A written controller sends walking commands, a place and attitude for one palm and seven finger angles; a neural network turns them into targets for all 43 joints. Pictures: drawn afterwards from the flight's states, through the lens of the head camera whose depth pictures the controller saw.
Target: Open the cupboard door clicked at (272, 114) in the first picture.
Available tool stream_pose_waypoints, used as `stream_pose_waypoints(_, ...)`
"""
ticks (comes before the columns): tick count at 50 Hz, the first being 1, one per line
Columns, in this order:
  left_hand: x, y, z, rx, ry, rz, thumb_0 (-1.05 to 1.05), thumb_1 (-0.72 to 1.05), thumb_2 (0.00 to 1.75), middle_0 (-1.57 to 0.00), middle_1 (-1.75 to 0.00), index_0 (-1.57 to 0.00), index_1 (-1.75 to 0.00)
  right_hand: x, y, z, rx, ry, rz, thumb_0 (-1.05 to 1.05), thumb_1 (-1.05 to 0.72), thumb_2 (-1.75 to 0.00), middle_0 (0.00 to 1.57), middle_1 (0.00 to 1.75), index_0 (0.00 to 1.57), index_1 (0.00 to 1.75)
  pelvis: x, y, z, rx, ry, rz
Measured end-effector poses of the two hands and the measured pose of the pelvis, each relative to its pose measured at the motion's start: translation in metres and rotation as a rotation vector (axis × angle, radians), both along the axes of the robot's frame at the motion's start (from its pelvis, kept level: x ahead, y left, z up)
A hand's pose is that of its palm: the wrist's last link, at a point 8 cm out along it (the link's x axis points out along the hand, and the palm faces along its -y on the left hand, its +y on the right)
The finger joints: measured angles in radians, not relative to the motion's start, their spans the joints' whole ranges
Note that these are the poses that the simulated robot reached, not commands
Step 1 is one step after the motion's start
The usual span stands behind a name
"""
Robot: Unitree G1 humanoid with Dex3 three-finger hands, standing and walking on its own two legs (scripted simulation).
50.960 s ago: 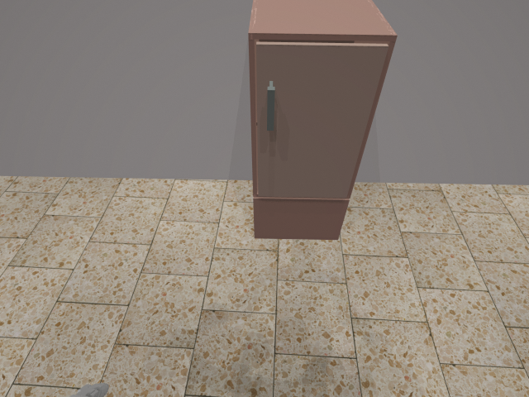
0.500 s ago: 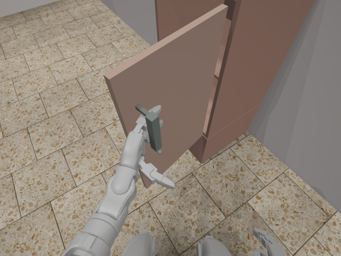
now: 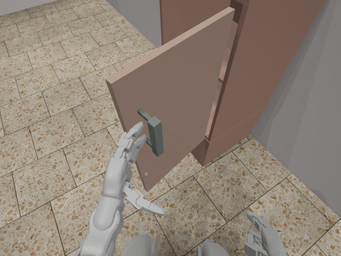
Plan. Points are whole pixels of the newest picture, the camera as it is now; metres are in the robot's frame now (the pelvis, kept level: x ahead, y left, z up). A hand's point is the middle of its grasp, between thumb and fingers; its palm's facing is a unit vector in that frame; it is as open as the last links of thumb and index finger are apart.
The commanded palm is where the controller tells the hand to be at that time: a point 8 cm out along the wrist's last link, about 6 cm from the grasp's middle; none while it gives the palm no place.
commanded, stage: slide the hand sideways off the handle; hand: left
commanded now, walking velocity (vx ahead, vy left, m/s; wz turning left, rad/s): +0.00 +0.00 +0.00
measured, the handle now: (150, 133) +0.39 +0.07 +0.05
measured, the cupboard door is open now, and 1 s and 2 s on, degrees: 100 100 100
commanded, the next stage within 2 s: draw the hand back to the body in 0.46 s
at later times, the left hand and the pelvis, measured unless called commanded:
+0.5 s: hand (127, 198) +0.24 +0.10 +0.04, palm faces -0.11 -0.99 -0.03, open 16.4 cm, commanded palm +0.22 +0.16 +0.04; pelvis +0.01 -0.01 -0.01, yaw +1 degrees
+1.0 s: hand (92, 197) +0.22 +0.15 +0.11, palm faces -0.09 -0.99 -0.06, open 16.3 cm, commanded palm +0.19 +0.21 +0.12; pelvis +0.01 +0.00 +0.02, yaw +1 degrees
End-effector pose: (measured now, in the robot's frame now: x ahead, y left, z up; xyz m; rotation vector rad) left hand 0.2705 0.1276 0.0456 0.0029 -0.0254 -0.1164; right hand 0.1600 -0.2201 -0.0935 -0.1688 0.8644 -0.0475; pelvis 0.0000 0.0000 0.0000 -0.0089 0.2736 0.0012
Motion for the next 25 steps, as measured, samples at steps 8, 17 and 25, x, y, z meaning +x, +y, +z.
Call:
stream_pose_waypoints(8, -0.014, 0.005, -0.006, 0.012, 0.045, -0.020, -0.01, -0.51, 0.30, -0.16, -0.31, -0.15, -0.30, 0.022, -0.004, 0.007, -0.009, -0.064, 0.018, 0.01, -0.91, -0.90, 0.20, 0.30, 0.20, 0.30, 0.004, -0.006, -0.002, 0.000, 0.004, 0.009)
stream_pose_waypoints(17, -0.028, 0.026, -0.002, 0.024, 0.038, 0.026, -0.02, -0.50, 0.30, -0.15, -0.30, -0.15, -0.30, 0.022, -0.014, 0.006, -0.028, -0.074, 0.007, 0.01, -0.91, -0.90, 0.20, 0.30, 0.20, 0.30, 0.007, -0.013, -0.004, 0.000, 0.008, 0.012)
stream_pose_waypoints(25, -0.050, 0.033, 0.000, 0.030, 0.061, 0.003, -0.01, -0.50, 0.30, -0.15, -0.30, -0.15, -0.30, 0.014, -0.022, 0.004, -0.037, -0.083, -0.010, 0.01, -0.91, -0.90, 0.20, 0.30, 0.20, 0.30, 0.007, -0.014, -0.006, -0.002, 0.007, 0.017)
